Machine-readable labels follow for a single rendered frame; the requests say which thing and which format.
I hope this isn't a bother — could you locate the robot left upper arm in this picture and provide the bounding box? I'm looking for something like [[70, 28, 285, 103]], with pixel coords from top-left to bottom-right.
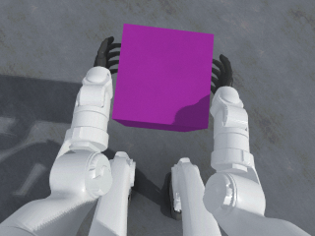
[[0, 151, 113, 236]]

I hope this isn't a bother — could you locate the left robot shin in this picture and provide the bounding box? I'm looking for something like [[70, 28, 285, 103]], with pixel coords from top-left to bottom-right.
[[109, 151, 132, 195]]

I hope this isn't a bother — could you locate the robot right upper arm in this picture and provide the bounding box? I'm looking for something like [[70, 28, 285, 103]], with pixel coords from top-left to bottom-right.
[[202, 171, 311, 236]]

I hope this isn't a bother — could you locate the left robot hand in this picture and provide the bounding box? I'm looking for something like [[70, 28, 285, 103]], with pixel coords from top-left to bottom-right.
[[94, 36, 121, 75]]

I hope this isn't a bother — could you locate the carton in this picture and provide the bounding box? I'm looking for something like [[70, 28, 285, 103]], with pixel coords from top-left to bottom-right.
[[111, 24, 215, 133]]

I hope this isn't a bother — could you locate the robot left forearm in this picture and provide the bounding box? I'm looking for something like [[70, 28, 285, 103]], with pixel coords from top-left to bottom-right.
[[49, 66, 113, 189]]

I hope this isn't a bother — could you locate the robot right thigh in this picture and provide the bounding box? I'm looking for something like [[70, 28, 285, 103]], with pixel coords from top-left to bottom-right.
[[171, 162, 221, 236]]

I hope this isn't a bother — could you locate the robot right forearm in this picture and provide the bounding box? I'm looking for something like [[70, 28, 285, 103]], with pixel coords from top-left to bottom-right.
[[210, 86, 262, 188]]

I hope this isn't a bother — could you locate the right robot hand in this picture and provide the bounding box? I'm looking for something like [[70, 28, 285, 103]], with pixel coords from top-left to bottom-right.
[[211, 54, 233, 95]]

